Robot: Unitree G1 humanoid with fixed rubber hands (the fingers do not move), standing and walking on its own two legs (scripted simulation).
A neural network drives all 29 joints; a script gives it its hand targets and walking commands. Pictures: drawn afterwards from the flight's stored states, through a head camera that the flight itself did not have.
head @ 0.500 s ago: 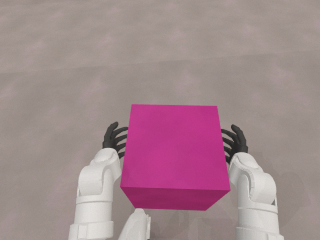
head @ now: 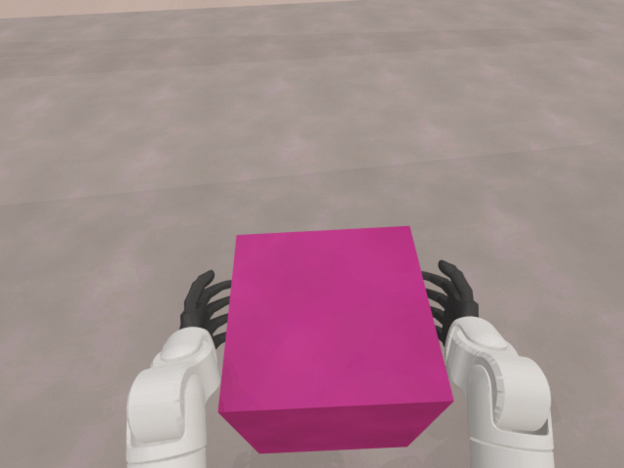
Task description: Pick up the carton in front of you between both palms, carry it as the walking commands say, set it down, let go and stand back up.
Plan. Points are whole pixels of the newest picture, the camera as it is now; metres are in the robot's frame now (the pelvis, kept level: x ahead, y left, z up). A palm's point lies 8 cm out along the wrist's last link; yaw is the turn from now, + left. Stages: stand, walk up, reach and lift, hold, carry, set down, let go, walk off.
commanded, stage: carry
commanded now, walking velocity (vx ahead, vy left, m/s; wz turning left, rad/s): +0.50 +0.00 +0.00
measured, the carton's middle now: (328, 348) +0.29 +0.00 +0.02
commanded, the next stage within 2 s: none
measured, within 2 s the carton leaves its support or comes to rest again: neither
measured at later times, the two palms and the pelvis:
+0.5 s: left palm (245, 198) +0.54 +0.13 +0.08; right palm (422, 190) +0.55 -0.17 +0.08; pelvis +0.32 -0.03 -0.01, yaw +2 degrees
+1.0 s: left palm (240, 101) +0.86 +0.17 +0.10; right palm (374, 95) +0.86 -0.13 +0.11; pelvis +0.62 +0.02 +0.00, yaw +1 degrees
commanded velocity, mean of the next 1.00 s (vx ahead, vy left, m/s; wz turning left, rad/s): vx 0.50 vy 0.00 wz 0.00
